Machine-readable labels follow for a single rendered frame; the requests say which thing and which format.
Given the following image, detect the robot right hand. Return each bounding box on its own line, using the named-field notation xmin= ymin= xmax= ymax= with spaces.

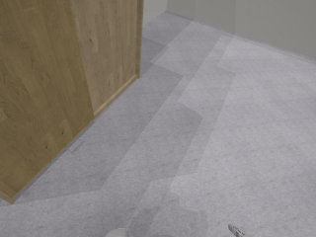
xmin=228 ymin=223 xmax=253 ymax=237

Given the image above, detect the wardrobe door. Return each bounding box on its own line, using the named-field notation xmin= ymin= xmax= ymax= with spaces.
xmin=0 ymin=0 xmax=95 ymax=198
xmin=69 ymin=0 xmax=137 ymax=112

